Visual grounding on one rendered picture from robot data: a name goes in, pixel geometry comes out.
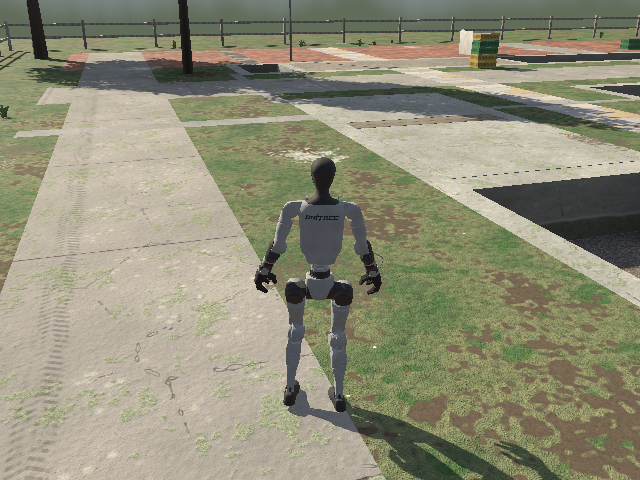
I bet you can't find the left robot foot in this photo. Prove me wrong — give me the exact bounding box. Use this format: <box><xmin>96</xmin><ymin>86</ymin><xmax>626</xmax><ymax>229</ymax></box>
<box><xmin>283</xmin><ymin>380</ymin><xmax>300</xmax><ymax>406</ymax></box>

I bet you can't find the robot head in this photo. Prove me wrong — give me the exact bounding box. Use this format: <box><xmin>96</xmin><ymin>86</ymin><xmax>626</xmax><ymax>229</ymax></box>
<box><xmin>305</xmin><ymin>157</ymin><xmax>339</xmax><ymax>205</ymax></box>

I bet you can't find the robot right upper arm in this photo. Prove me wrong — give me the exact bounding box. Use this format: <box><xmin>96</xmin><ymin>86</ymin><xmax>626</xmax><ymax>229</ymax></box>
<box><xmin>343</xmin><ymin>201</ymin><xmax>370</xmax><ymax>255</ymax></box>

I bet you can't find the right robot forearm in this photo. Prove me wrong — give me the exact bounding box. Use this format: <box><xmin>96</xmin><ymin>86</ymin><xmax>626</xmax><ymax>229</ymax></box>
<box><xmin>360</xmin><ymin>240</ymin><xmax>379</xmax><ymax>277</ymax></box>

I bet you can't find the robot left upper arm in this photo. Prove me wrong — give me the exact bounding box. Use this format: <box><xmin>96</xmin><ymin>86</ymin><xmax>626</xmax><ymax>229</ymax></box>
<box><xmin>271</xmin><ymin>200</ymin><xmax>302</xmax><ymax>254</ymax></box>

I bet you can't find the left robot hand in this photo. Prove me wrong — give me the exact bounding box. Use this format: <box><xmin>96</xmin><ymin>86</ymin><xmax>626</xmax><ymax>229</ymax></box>
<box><xmin>254</xmin><ymin>265</ymin><xmax>277</xmax><ymax>293</ymax></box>

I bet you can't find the left robot forearm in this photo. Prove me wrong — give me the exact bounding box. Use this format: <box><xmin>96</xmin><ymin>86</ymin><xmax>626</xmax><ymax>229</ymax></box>
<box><xmin>258</xmin><ymin>238</ymin><xmax>280</xmax><ymax>275</ymax></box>

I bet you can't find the right robot hand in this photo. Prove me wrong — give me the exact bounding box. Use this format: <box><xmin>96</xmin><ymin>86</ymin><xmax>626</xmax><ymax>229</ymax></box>
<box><xmin>359</xmin><ymin>273</ymin><xmax>382</xmax><ymax>295</ymax></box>

